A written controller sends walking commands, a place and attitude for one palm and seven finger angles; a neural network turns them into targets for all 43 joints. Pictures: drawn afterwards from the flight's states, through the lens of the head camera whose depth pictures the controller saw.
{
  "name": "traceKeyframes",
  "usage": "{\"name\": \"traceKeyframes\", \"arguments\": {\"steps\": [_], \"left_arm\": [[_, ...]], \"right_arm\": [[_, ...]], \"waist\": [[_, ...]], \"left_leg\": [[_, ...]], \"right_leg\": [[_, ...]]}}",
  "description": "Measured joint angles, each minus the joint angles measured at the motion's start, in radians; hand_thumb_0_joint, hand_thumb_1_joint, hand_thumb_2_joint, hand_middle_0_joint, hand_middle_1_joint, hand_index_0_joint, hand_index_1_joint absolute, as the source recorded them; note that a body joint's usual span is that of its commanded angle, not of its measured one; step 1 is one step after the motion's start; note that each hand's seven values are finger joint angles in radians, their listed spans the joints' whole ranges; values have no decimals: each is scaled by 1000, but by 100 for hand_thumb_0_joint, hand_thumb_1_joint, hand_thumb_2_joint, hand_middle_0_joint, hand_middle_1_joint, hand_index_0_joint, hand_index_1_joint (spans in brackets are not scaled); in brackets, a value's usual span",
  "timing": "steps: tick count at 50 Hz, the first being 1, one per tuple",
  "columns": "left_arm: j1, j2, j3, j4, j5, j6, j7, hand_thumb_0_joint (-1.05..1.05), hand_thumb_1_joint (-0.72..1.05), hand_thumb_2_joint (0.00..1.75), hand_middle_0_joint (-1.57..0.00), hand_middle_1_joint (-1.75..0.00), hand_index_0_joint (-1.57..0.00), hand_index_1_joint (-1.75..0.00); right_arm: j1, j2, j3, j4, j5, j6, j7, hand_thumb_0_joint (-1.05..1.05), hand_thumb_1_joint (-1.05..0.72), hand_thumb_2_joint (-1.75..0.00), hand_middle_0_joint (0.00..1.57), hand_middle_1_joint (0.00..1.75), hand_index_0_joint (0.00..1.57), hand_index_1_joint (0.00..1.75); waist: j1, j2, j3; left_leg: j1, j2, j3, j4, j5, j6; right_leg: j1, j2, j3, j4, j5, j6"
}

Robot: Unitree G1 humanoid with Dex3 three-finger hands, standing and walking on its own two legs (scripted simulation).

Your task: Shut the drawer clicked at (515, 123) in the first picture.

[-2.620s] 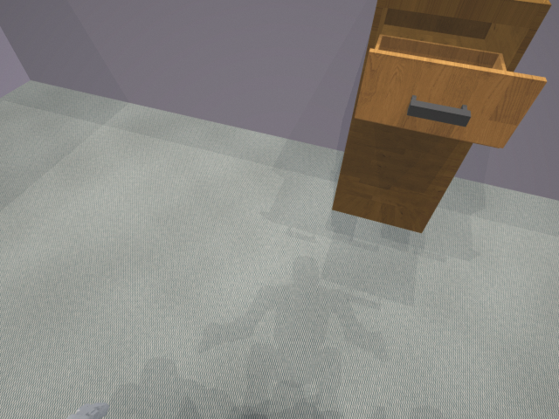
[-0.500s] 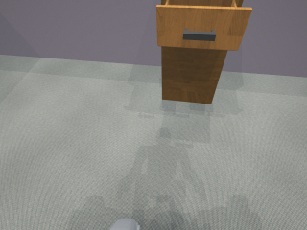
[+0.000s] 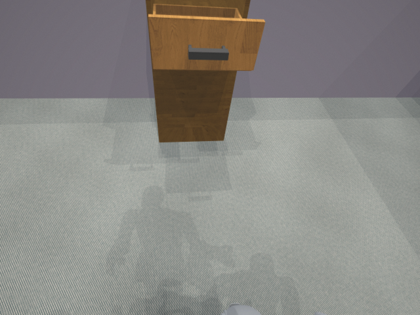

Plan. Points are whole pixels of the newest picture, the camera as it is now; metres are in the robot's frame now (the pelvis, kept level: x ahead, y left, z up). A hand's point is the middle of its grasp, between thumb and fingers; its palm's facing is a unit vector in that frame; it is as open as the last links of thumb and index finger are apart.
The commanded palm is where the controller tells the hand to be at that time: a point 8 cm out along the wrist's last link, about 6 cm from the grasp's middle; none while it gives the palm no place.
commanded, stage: walk to a spot facing it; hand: left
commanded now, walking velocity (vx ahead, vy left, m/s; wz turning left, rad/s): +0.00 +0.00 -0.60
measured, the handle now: (207, 50) +0.90 +0.09 +0.04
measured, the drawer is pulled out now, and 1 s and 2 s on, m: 0.30 0.30 0.30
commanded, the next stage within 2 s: turn to face it in 1.14 s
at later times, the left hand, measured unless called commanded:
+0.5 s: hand (151, 305) +0.16 +0.13 -0.16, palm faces -0.30 -0.93 -0.22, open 7.4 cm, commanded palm none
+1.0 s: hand (201, 203) +0.42 +0.05 -0.16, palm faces -0.55 -0.82 -0.16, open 7.4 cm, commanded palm none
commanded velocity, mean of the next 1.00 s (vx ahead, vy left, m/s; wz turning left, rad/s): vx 0.30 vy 0.00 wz -0.56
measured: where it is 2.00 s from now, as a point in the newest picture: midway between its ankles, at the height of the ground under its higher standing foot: (261, 279)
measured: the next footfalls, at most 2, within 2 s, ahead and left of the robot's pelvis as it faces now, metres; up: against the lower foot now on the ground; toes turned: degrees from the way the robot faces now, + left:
right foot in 0.30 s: +0.01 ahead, -0.15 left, +0.00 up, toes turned -18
left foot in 0.68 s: +0.29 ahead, +0.03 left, +0.00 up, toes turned -16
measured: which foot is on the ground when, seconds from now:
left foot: down 0.00-0.30, up 0.32-0.66, down 0.68-1.00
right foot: up 0.00-0.28, down 0.30-0.68, up 0.70-1.00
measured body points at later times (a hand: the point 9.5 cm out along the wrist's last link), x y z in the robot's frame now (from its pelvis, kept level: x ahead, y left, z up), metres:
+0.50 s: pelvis +0.05 -0.04 +0.00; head +0.06 -0.05 +0.45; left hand +0.18 +0.18 -0.14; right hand -0.01 -0.31 -0.14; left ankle +0.12 +0.08 -0.68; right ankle -0.03 -0.14 -0.74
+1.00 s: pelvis +0.24 -0.06 +0.01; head +0.27 -0.05 +0.46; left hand +0.45 +0.09 -0.15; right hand +0.08 -0.22 -0.14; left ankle +0.25 +0.04 -0.74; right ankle +0.22 -0.22 -0.66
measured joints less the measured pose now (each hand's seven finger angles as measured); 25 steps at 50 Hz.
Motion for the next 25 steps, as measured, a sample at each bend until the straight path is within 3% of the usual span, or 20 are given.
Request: {"name": "traceKeyframes", "arguments": {"steps": [2, 5, 10, 15, 17, 20, 25], "left_arm": [[-3, 4, 3, -7, -1, 1, -7, 1, 91, 89, -20, -30, -19, -30], [-9, -4, -2, -9, -6, 7, -13, 1, 91, 89, -20, -30, -19, -30], [-26, -31, -18, -3, -6, 14, -28, 1, 91, 89, -20, -30, -19, -30], [-44, -57, -37, -15, -4, -19, -41, 1, 91, 89, -20, -30, -19, -30], [-54, -72, -45, -16, -10, -53, -26, 1, 91, 89, -20, -30, -19, -30], [-21, -91, -55, -14, -13, -79, -6, 1, 91, 89, -20, -30, -20, -30], [49, -94, -63, 35, -8, -90, 1, 1, 90, 89, -21, -30, -20, -30]], "right_arm": [[17, 4, 3, 6, -2, 1, -1, 0, -90, -90, 20, 30, 20, 30], [38, 5, -1, 15, -5, -3, 2, 0, -90, -90, 20, 30, 20, 30], [76, -6, -9, 35, -11, -11, 15, 0, -90, -90, 21, 30, 20, 30], [140, -45, -24, 64, -10, -10, 26, 0, -90, -90, 21, 30, 20, 30], [151, -68, -30, 89, -7, 13, 29, 0, -90, -90, 20, 30, 20, 30], [149, -83, -35, 120, -10, 34, 38, 0, -90, -90, 20, 30, 20, 30], [115, -72, -44, 82, -13, 12, 53, 1, -91, -90, 20, 30, 20, 30]], "waist": [[1, 4, 2], [-7, 24, 10], [-31, 58, 18], [-61, 99, 4], [-60, 122, 8], [-50, 121, -2], [-51, 86, -18]], "left_leg": [[16, 13, 25, -17, 5, 2], [31, 38, 59, -23, 3, 3], [42, 87, 130, -2, -23, -13], [5, 152, 184, 126, -107, -48], [-79, 155, 112, 342, -227, -58], [-191, 121, 41, 552, -200, -63], [-289, 113, 39, 482, -54, -85]], "right_leg": [[-20, -32, -31, 107, 13, 15], [10, -82, -68, 83, -6, 28], [121, -132, -129, -161, -58, 19], [277, -122, -183, -461, -19, -33], [266, -100, -180, -441, 63, -54], [307, -85, -155, -467, 47, -62], [395, -85, -98, -583, 73, -56]]}}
